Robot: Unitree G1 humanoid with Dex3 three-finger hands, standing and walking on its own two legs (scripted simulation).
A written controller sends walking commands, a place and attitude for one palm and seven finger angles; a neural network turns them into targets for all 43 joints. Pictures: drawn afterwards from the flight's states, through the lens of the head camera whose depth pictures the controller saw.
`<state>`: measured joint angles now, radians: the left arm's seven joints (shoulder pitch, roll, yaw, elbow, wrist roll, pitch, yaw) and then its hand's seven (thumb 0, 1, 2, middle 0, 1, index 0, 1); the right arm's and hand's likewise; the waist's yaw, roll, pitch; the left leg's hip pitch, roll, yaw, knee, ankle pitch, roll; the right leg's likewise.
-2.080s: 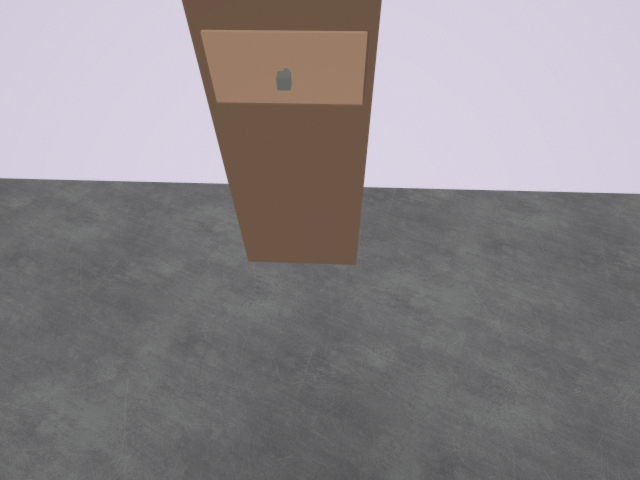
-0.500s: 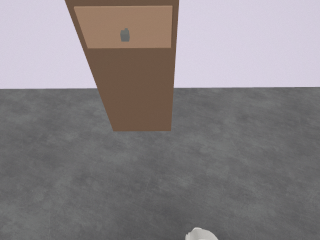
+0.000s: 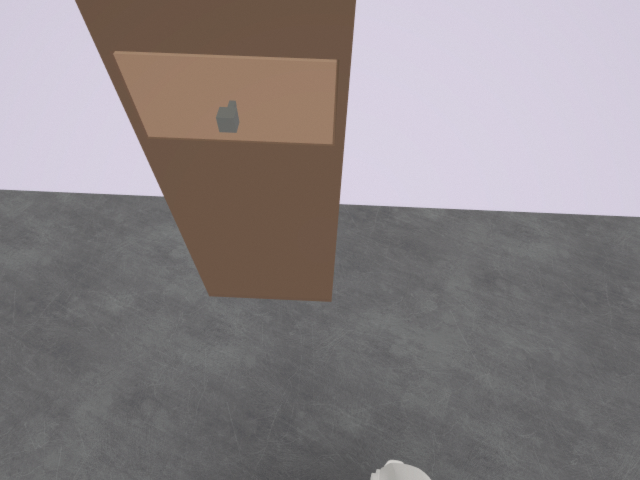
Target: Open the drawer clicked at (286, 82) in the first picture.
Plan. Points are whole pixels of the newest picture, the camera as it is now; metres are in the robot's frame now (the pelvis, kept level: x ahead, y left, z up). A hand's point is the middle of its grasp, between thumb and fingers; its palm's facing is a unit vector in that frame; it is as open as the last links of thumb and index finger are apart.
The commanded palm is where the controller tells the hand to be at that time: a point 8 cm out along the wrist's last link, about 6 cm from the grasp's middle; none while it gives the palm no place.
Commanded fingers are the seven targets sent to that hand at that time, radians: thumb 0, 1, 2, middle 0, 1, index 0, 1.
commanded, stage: take the last steps up to it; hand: left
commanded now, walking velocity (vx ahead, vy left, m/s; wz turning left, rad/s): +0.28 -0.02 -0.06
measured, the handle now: (229, 114) +0.71 +0.20 +0.03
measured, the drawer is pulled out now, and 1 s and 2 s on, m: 0.00 0.00 0.00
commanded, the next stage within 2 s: come to a stop and stand still in 0.28 s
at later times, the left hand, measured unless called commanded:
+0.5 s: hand (236, 464) +0.16 +0.13 -0.19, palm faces +0.04 -0.99 -0.14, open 7.3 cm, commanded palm none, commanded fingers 0.00 0.90 0.90 -0.20 -0.30 -0.20 -0.30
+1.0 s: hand (243, 400) +0.25 +0.13 -0.16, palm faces +0.01 -0.97 -0.25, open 7.4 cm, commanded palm none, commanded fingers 0.00 0.90 0.90 -0.20 -0.30 -0.20 -0.30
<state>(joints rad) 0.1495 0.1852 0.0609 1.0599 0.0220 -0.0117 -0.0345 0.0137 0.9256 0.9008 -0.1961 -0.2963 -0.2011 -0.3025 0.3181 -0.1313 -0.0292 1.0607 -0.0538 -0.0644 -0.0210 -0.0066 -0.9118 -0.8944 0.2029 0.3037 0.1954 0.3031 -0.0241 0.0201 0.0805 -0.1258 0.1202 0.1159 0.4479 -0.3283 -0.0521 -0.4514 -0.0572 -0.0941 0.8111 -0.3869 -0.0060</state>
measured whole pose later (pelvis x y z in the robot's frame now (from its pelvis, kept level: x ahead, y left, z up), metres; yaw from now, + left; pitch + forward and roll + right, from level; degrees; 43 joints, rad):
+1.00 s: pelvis +0.17 -0.06 +0.00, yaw -1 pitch +0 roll +2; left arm 0.13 0.19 0.05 1.00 0.02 0.02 0.03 0.00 0.90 0.90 -0.20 -0.30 -0.20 -0.30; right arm 0.14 -0.21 -0.05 1.03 -0.01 0.05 -0.02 0.00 -0.91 -0.89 0.20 0.30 0.19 0.30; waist 0.00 -0.02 0.11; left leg -0.22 0.00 0.04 0.59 -0.35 -0.04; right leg -0.25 -0.03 -0.05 0.47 -0.22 -0.03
